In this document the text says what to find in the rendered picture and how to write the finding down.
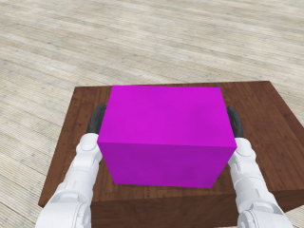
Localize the pedestal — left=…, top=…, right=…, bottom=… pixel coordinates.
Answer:
left=37, top=81, right=304, bottom=228

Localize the left robot forearm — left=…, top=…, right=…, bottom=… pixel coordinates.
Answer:
left=34, top=133, right=103, bottom=228

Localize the robot left hand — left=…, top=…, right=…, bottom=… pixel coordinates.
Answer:
left=86, top=103, right=107, bottom=135

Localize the robot right hand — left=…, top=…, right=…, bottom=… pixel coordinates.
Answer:
left=225, top=105, right=245, bottom=139

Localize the right robot upper arm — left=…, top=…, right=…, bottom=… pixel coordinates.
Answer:
left=237, top=209, right=293, bottom=228

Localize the left robot upper arm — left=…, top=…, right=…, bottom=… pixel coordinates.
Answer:
left=36, top=201, right=91, bottom=228

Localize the right robot forearm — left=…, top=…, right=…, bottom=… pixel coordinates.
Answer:
left=228, top=138, right=294, bottom=228

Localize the carton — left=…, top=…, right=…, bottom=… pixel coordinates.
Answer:
left=96, top=85, right=238, bottom=188

